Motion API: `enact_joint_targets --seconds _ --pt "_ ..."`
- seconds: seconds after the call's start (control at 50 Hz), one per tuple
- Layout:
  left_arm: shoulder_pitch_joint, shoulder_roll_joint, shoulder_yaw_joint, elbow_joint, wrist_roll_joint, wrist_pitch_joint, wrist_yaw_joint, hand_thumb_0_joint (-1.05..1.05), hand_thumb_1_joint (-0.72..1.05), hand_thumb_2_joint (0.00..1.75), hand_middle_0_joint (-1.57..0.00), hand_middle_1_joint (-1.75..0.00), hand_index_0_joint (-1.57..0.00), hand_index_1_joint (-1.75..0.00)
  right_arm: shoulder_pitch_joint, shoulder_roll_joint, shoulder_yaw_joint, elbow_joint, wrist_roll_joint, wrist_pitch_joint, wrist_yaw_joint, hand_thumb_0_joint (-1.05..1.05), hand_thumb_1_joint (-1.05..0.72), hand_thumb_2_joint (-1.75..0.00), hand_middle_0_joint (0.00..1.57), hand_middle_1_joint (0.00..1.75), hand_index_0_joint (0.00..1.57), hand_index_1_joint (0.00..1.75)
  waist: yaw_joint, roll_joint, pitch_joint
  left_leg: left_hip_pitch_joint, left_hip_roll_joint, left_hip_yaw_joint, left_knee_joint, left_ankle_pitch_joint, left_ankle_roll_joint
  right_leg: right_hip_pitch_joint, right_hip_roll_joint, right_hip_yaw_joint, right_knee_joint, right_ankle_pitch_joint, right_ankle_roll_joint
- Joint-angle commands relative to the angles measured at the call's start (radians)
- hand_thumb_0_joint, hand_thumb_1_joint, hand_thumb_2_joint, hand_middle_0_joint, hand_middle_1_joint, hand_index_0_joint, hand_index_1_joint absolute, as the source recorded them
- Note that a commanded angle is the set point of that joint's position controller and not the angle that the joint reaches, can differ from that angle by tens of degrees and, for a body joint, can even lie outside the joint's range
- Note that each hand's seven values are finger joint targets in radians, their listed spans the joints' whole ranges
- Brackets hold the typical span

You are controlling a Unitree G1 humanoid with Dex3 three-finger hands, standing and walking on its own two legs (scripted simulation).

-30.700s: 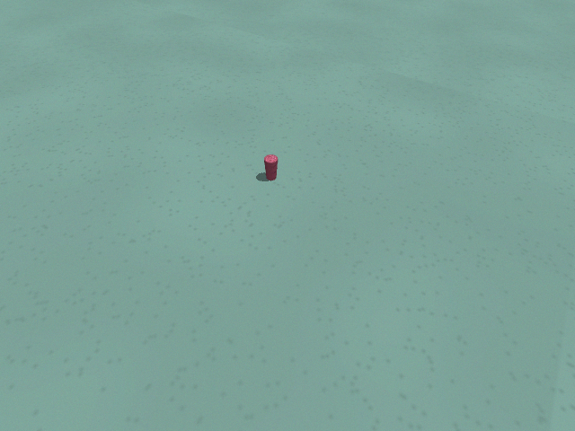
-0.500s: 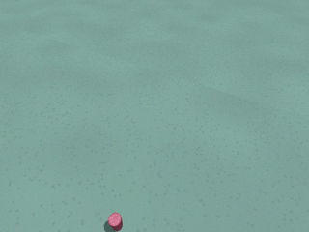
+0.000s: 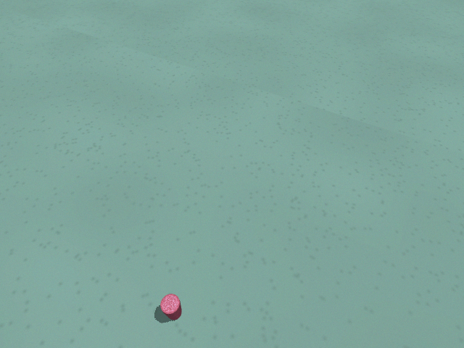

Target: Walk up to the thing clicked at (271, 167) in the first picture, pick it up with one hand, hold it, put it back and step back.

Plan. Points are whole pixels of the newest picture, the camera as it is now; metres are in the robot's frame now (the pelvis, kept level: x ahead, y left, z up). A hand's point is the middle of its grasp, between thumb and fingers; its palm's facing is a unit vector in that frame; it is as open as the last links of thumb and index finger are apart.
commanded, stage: step back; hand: left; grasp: from the side
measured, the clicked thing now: (172, 308) +0.40 +0.22 -0.71
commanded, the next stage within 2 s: none
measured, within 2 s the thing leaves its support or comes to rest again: neither
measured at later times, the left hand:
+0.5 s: hand out of the picture +0.05 +0.29 -0.17, palm faces -0.11 -0.93 -0.36, open 7.4 cm
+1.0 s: hand out of the picture -0.07 +0.31 -0.16, palm faces -0.03 -0.93 -0.37, open 7.4 cm
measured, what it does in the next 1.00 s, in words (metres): walks backwards: right foot, then left foot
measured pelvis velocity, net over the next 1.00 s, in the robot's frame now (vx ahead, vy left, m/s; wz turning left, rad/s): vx -0.21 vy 0.05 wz -0.02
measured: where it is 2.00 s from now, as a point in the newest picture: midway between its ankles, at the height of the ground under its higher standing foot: outside the picture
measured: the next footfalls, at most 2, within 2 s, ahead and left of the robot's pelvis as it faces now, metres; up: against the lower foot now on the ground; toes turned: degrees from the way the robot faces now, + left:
right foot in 0.58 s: -0.09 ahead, -0.10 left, +0.00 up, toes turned +0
left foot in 0.88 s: -0.16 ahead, +0.15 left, +0.00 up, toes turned -3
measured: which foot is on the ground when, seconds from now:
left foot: down 0.00-0.60, up 0.62-0.86, down 0.88-1.00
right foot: down 0.00-0.18, up 0.20-0.56, down 0.58-0.90, up 0.92-1.00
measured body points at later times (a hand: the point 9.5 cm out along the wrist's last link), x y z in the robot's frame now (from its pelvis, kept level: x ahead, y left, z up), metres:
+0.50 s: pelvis -0.09 +0.04 -0.01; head -0.01 +0.05 +0.43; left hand +0.05 +0.34 -0.15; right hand -0.02 -0.28 -0.13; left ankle -0.04 +0.13 -0.74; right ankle -0.13 -0.11 -0.70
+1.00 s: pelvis -0.21 +0.05 -0.01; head -0.15 +0.07 +0.43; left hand -0.07 +0.36 -0.14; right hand -0.13 -0.27 -0.12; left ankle -0.20 +0.15 -0.74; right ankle -0.19 -0.10 -0.69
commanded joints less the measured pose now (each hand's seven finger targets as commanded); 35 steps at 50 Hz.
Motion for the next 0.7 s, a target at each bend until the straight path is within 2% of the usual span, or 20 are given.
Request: enact_joint_targets --seconds 0.0,0.04,0.08,0.1,0.12,0.14,0.16,0.18,0.2,0.26,0.32,0.42,0.48,0.52,0.54,0.56,0.58,0.6,0.64,0.68 --pt "-0.049 0.280 0.062 -0.125 0.004 -0.003 0.017 0.00 0.90 0.90 -0.20 -0.30 -0.20 -0.30 0.027 -0.205 -0.052 -0.089 0.001 0.011 -0.013 0.00 -0.90 -0.90 0.20 0.30 0.20 0.30 -0.003 -0.115 -0.189 0.051 -0.020 -0.019 0.201 0.098 0.050 -0.052 -0.221 0.210 -0.062 0.320 -0.170" --pt "-0.095 0.304 0.067 -0.167 0.020 0.004 0.019 0.00 0.90 0.90 -0.20 -0.30 -0.20 -0.30 0.071 -0.197 -0.061 -0.104 -0.007 0.024 -0.006 0.00 -0.90 -0.90 0.20 0.30 0.20 0.30 -0.015 -0.198 -0.173 0.038 -0.072 -0.020 0.351 -0.207 0.053 -0.134 -0.305 0.273 -0.079 0.296 -0.239" --pt "-0.153 0.302 0.067 -0.205 0.027 0.008 0.020 0.00 0.90 0.90 -0.20 -0.30 -0.20 -0.30 0.140 -0.197 -0.066 -0.111 -0.002 0.028 0.001 0.00 -0.90 -0.90 0.20 0.30 0.20 0.30 -0.046 -0.230 -0.162 0.042 -0.050 -0.066 0.361 -0.253 0.067 -0.176 -0.309 0.247 -0.027 0.294 -0.232" --pt "-0.152 0.277 0.059 -0.212 0.026 0.011 0.020 0.00 0.90 0.90 -0.20 -0.30 -0.20 -0.30 0.144 -0.198 -0.067 -0.114 -0.002 0.020 0.000 0.00 -0.90 -0.90 0.20 0.30 0.20 0.30 -0.049 -0.196 -0.161 0.026 -0.046 -0.055 0.265 -0.168 0.066 -0.139 -0.258 0.200 0.033 0.289 -0.198" --pt "-0.139 0.261 0.053 -0.215 0.023 0.017 0.019 0.00 0.90 0.90 -0.20 -0.30 -0.20 -0.30 0.154 -0.212 -0.071 -0.117 -0.008 0.010 -0.004 0.00 -0.90 -0.90 0.20 0.30 0.20 0.30 -0.047 -0.130 -0.164 0.009 -0.009 -0.075 0.121 0.064 0.067 -0.102 -0.191 0.151 0.130 0.249 -0.149" --pt "-0.113 0.215 0.044 -0.224 0.011 0.026 0.020 0.00 0.90 0.90 -0.20 -0.30 -0.20 -0.30 0.137 -0.263 -0.082 -0.128 -0.025 0.000 -0.010 0.00 -0.90 -0.90 0.20 0.30 0.20 0.30 -0.032 0.049 -0.153 0.003 0.119 -0.225 -0.026 0.297 0.096 -0.139 -0.058 0.089 0.293 0.103 -0.087" --pt "-0.097 0.178 0.039 -0.230 0.004 0.033 0.025 0.00 0.90 0.90 -0.20 -0.30 -0.20 -0.30 0.118 -0.330 -0.095 -0.141 -0.038 -0.009 -0.013 0.00 -0.90 -0.90 0.20 0.30 0.20 0.30 -0.020 0.198 -0.122 0.062 0.246 -0.421 -0.108 0.500 0.154 -0.271 0.108 0.079 0.435 -0.294 -0.049" --pt "-0.065 0.185 0.043 -0.232 0.011 0.036 0.036 0.00 0.90 0.90 -0.20 -0.30 -0.20 -0.30 0.116 -0.372 -0.105 -0.162 -0.036 -0.016 -0.018 0.00 -0.90 -0.90 0.20 0.30 0.20 0.30 -0.028 0.184 -0.162 0.070 0.309 -0.455 -0.078 0.609 0.226 -0.275 0.120 0.176 0.553 -0.425 -0.043" --pt "-0.074 0.197 0.045 -0.216 0.013 0.039 0.042 0.00 0.90 0.90 -0.20 -0.30 -0.20 -0.30 0.096 -0.357 -0.103 -0.173 -0.034 -0.016 -0.022 0.00 -0.90 -0.90 0.20 0.30 0.20 0.30 -0.033 0.168 -0.168 0.041 0.316 -0.469 -0.091 0.576 0.231 -0.265 0.130 0.228 0.652 -0.432 -0.044" --pt "0.013 0.209 0.049 -0.202 0.003 0.041 0.040 0.00 0.90 0.90 -0.20 -0.30 -0.20 -0.30 0.003 -0.281 -0.085 -0.220 -0.035 -0.021 -0.044 0.00 -0.90 -0.90 0.20 0.30 0.20 0.30 0.029 0.142 -0.170 0.098 0.224 -0.299 -0.007 0.562 0.223 -0.321 0.113 0.224 0.771 -0.309 -0.032" --pt "0.015 0.208 0.061 -0.234 0.014 0.031 0.032 0.00 0.90 0.90 -0.20 -0.30 -0.20 -0.30 0.079 -0.251 -0.082 -0.231 -0.030 -0.023 -0.051 0.00 -0.90 -0.90 0.20 0.30 0.20 0.30 -0.004 0.100 -0.204 0.222 0.215 -0.283 0.043 0.627 0.246 -0.335 0.100 0.198 0.720 -0.307 0.002" --pt "0.004 0.197 0.070 -0.273 0.012 0.023 0.024 0.00 0.90 0.90 -0.20 -0.30 -0.20 -0.30 0.118 -0.276 -0.088 -0.253 -0.028 -0.017 -0.051 0.00 -0.90 -0.90 0.20 0.30 0.20 0.30 -0.037 0.126 -0.181 0.201 0.233 -0.271 0.048 0.566 0.263 -0.259 0.065 0.137 0.490 -0.308 0.015" --pt "0.070 0.182 0.073 -0.255 0.015 0.016 0.017 0.00 0.90 0.90 -0.20 -0.30 -0.20 -0.30 0.082 -0.280 -0.085 -0.272 -0.026 -0.009 -0.045 0.00 -0.90 -0.90 0.20 0.30 0.20 0.30 -0.013 0.152 -0.220 0.144 0.211 -0.249 0.067 0.421 0.227 -0.138 0.045 0.071 0.258 -0.233 -0.004" --pt "0.141 0.174 0.075 -0.223 0.023 0.007 0.015 0.00 0.90 0.90 -0.20 -0.30 -0.20 -0.30 0.056 -0.285 -0.081 -0.278 -0.014 -0.001 -0.040 0.00 -0.90 -0.90 0.20 0.30 0.20 0.30 0.027 0.131 -0.244 0.078 0.189 -0.218 0.131 0.373 0.185 0.002 0.048 0.033 0.022 -0.049 -0.028" --pt "0.151 0.201 0.081 -0.222 0.033 0.001 0.018 0.00 0.90 0.90 -0.20 -0.30 -0.20 -0.30 0.054 -0.263 -0.075 -0.277 -0.008 0.001 -0.037 0.00 -0.90 -0.90 0.20 0.30 0.20 0.30 0.030 0.091 -0.247 -0.022 0.161 -0.198 0.155 0.275 0.136 0.084 0.013 0.086 -0.006 0.053 -0.051" --pt "0.145 0.263 0.098 -0.238 0.044 -0.004 0.018 0.00 0.90 0.90 -0.20 -0.30 -0.20 -0.30 0.051 -0.234 -0.066 -0.290 -0.002 0.001 -0.034 0.00 -0.90 -0.90 0.20 0.30 0.20 0.30 0.024 -0.062 -0.224 -0.194 0.069 -0.151 0.244 0.087 0.074 0.128 -0.127 0.307 -0.011 0.137 -0.113" --pt "0.078 0.353 0.115 -0.258 0.026 0.005 0.013 0.00 0.90 0.90 -0.20 -0.30 -0.20 -0.30 0.006 -0.204 -0.066 -0.292 0.001 0.007 -0.042 0.00 -0.90 -0.90 0.20 0.30 0.20 0.30 0.046 -0.275 -0.141 -0.217 -0.117 -0.038 0.449 -0.287 0.023 -0.051 -0.318 0.501 -0.105 0.189 -0.288" --pt "0.024 0.356 0.114 -0.304 0.041 -0.005 0.014 0.00 0.90 0.90 -0.20 -0.30 -0.20 -0.30 0.017 -0.228 -0.075 -0.279 -0.008 0.016 -0.046 0.00 -0.90 -0.90 0.20 0.30 0.20 0.30 0.041 -0.261 -0.090 -0.191 -0.120 -0.137 0.656 -0.426 0.013 -0.155 -0.387 0.578 -0.121 0.227 -0.341" --pt "-0.041 0.270 0.094 -0.324 0.021 -0.005 0.023 0.00 0.90 0.90 -0.20 -0.30 -0.20 -0.30 0.095 -0.230 -0.072 -0.248 0.002 0.019 -0.039 0.00 -0.90 -0.90 0.20 0.30 0.20 0.30 -0.007 -0.117 -0.061 -0.198 -0.148 -0.195 0.757 -0.320 0.013 -0.158 -0.260 0.365 -0.068 0.295 -0.271" --pt "-0.056 0.249 0.092 -0.338 0.030 -0.001 0.028 0.00 0.90 0.90 -0.20 -0.30 -0.20 -0.30 0.125 -0.230 -0.062 -0.238 0.009 0.006 -0.043 0.00 -0.90 -0.90 0.20 0.30 0.20 0.30 -0.010 -0.162 -0.084 -0.213 -0.152 -0.161 0.728 -0.281 -0.002 -0.102 -0.210 0.274 -0.023 0.328 -0.234"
